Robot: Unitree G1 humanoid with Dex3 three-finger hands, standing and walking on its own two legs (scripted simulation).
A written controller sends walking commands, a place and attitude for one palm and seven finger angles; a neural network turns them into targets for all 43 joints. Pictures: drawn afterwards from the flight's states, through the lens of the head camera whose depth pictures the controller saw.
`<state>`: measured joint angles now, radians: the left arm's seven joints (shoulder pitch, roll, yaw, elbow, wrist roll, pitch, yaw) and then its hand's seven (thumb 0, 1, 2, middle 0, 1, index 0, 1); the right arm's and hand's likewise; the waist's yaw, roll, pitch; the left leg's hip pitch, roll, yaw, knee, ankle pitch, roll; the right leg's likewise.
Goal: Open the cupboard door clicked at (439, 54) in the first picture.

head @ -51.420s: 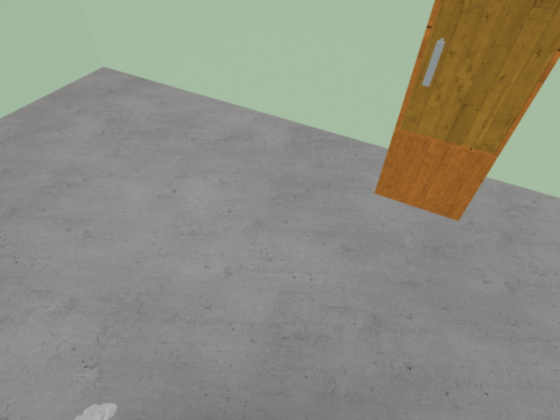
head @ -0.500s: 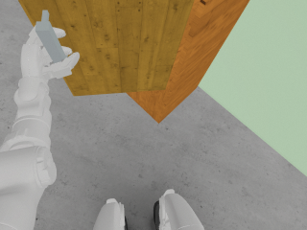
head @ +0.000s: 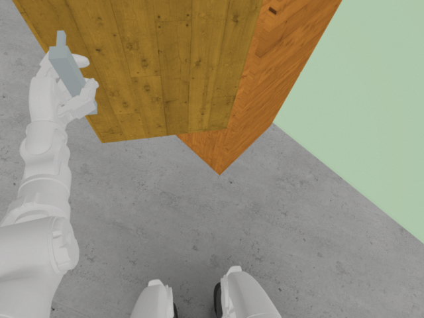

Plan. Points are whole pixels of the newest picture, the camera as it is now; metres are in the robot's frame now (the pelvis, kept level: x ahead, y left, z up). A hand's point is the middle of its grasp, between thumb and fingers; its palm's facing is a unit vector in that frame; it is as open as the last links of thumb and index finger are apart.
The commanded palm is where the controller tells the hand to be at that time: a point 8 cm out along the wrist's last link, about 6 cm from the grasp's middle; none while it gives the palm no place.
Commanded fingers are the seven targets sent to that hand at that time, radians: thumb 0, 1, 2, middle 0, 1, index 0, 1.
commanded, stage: pull the door open along its arc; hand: left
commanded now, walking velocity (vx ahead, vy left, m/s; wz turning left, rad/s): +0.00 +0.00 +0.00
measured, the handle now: (76, 75) +0.56 +0.21 +0.04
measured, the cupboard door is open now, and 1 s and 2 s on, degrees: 54 94 94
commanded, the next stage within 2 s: open thumb and fingers to let go in 0.72 s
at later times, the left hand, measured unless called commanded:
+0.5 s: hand (139, 178) +0.35 +0.09 +0.05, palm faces +0.26 -0.96 +0.07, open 6.7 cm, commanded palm +0.28 +0.17 +0.05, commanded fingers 0.00 0.90 0.90 -0.40 -1.35 -0.40 -1.35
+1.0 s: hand (170, 193) +0.32 +0.05 +0.05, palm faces +0.44 -0.90 -0.04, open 6.9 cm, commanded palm +0.26 +0.09 +0.05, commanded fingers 0.00 0.20 0.60 -0.35 -1.27 -0.35 -1.27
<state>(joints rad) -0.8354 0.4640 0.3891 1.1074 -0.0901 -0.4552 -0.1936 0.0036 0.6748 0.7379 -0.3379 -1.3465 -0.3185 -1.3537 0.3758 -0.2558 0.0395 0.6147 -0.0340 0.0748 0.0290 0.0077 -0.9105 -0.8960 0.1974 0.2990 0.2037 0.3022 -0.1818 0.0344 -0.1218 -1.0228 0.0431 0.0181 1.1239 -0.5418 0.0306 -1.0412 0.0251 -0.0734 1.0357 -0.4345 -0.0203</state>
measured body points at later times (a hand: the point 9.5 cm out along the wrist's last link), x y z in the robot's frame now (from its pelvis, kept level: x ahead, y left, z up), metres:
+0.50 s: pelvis +0.01 -0.01 +0.02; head +0.09 -0.01 +0.46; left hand +0.33 +0.14 +0.05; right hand +0.17 -0.23 -0.09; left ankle -0.02 +0.10 -0.65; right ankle +0.02 -0.11 -0.65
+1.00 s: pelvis +0.00 -0.06 +0.01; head +0.08 -0.08 +0.46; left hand +0.29 +0.09 +0.06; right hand +0.18 -0.27 -0.11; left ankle -0.02 +0.10 -0.65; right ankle +0.02 -0.11 -0.65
